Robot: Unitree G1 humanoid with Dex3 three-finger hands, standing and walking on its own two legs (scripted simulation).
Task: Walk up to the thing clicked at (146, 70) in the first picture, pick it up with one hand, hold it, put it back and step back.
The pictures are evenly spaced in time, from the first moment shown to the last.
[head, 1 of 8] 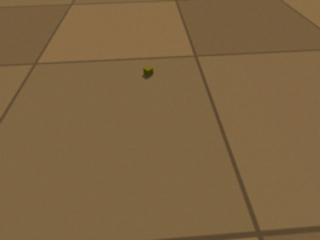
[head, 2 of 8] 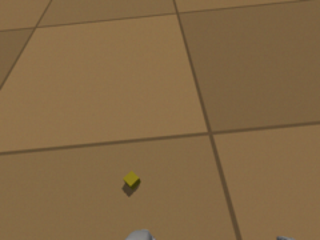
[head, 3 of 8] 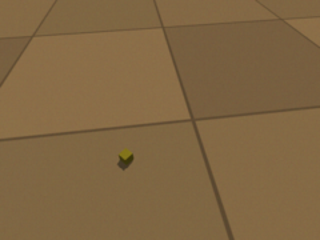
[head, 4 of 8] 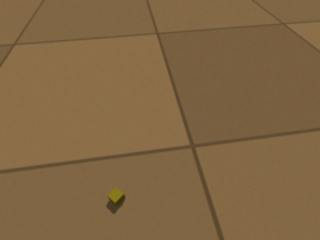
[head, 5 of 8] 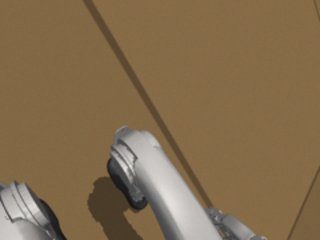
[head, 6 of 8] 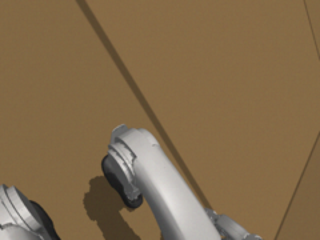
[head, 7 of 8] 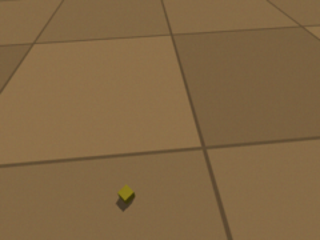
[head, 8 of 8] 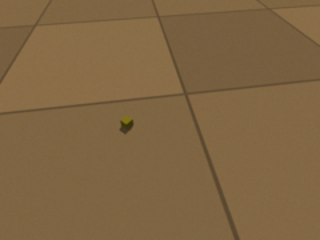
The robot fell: no
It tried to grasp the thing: no
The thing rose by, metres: 0.00
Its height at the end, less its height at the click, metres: +0.00
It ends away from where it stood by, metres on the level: 0.00
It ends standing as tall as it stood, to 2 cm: yes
